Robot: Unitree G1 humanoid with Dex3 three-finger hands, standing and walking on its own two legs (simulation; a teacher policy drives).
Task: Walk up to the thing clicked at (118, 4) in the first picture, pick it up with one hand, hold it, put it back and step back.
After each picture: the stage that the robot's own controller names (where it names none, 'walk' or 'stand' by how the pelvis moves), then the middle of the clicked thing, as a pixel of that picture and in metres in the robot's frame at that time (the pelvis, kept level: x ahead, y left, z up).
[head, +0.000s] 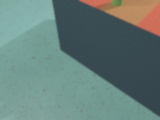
stand; out of the picture +1.00 -0.18 +0.05
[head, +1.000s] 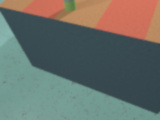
walk; out of the picture +0.90 +0.15 +0.07
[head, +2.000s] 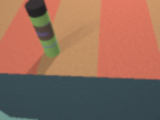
stand; (45, 31) +0.54 +0.19 +0.07
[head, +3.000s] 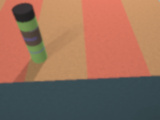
stand; (32, 36) +0.52 +0.23 +0.07
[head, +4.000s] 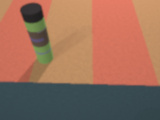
stand; (39, 37) +0.50 +0.21 +0.06
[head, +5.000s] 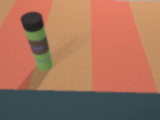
stand; (39, 45) +0.48 +0.21 +0.05
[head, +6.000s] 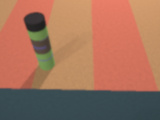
stand; (41, 44) +0.49 +0.20 +0.04
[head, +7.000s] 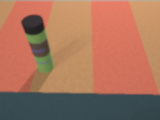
stand; (40, 47) +0.48 +0.20 +0.04
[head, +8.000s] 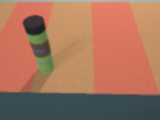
stand; (41, 47) +0.48 +0.20 +0.04
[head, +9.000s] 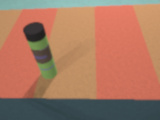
rise first; (42, 53) +0.46 +0.22 +0.05
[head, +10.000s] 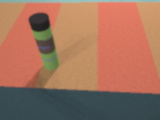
go down; (46, 44) +0.49 +0.21 +0.05
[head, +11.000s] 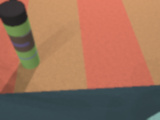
go down; (23, 40) +0.46 +0.20 +0.07
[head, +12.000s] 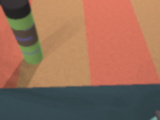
close in; (26, 34) +0.47 +0.20 +0.09
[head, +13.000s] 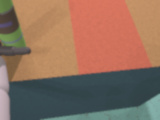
close; (4, 20) +0.48 +0.21 +0.12
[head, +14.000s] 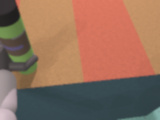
lift; (16, 42) +0.42 +0.19 +0.12
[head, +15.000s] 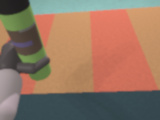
lift; (27, 40) +0.33 +0.17 +0.25
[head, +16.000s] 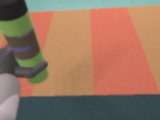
hold; (25, 45) +0.33 +0.17 +0.23
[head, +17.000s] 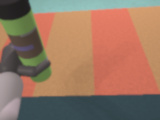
hold; (28, 43) +0.33 +0.16 +0.23
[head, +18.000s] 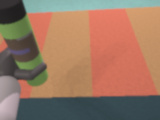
crouch; (24, 47) +0.33 +0.18 +0.22
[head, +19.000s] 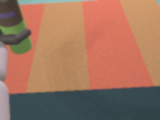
crouch; (8, 13) +0.43 +0.22 +0.25
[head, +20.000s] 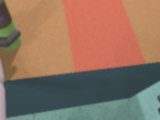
lower; out of the picture +0.49 +0.22 +0.10
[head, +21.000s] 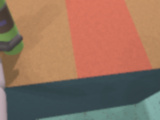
lower; out of the picture +0.48 +0.21 +0.12
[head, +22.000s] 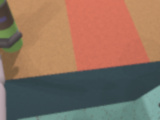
lower; out of the picture +0.49 +0.21 +0.12
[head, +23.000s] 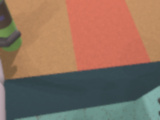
lower; out of the picture +0.49 +0.22 +0.12
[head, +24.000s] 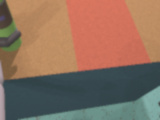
loosen; out of the picture +0.49 +0.22 +0.12
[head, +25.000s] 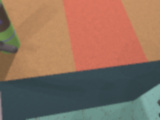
withdraw; out of the picture +0.49 +0.22 +0.12
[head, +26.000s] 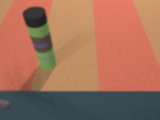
sink last; (42, 42) +0.47 +0.20 +0.08
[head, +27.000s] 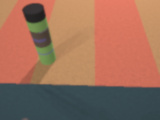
stand; (41, 37) +0.50 +0.22 +0.08
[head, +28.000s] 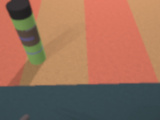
stand; (29, 35) +0.49 +0.22 +0.10
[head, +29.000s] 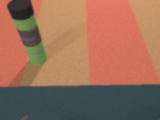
stand; (30, 36) +0.48 +0.21 +0.10
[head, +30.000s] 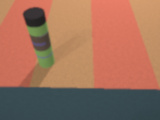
stand; (41, 41) +0.49 +0.20 +0.06
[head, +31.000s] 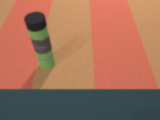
stand; (42, 44) +0.49 +0.20 +0.04
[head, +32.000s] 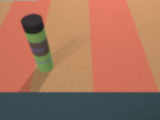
stand; (40, 46) +0.48 +0.20 +0.04
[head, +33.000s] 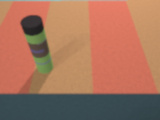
stand; (39, 47) +0.47 +0.20 +0.04
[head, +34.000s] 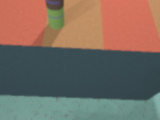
walk; (54, 0) +0.62 +0.15 +0.05
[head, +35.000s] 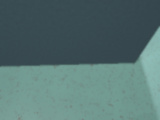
walk; out of the picture +0.92 +0.26 +0.07
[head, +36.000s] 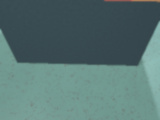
stand; out of the picture +1.15 +0.20 +0.06
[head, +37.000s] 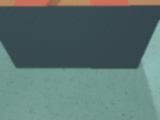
stand; out of the picture +1.11 +0.21 +0.04
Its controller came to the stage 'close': yes
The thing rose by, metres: 0.20
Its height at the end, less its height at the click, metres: +0.00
